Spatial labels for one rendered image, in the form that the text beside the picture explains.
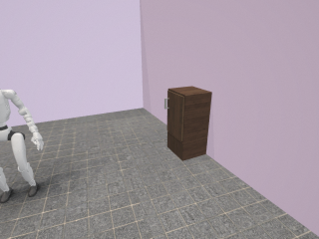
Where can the robot left hand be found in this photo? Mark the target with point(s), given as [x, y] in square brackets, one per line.
[38, 140]

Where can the cupboard door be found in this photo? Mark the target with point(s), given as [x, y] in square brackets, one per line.
[175, 112]

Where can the handle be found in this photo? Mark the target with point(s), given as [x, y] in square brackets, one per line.
[165, 103]

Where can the robot shin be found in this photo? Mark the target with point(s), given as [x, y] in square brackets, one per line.
[28, 175]
[3, 183]

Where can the left robot shin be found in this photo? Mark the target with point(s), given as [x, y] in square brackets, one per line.
[28, 175]

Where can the robot left upper arm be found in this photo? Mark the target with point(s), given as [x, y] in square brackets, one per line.
[12, 95]

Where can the right robot shin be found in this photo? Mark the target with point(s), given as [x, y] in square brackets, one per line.
[3, 183]

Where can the left robot forearm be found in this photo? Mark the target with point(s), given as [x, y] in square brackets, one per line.
[29, 121]

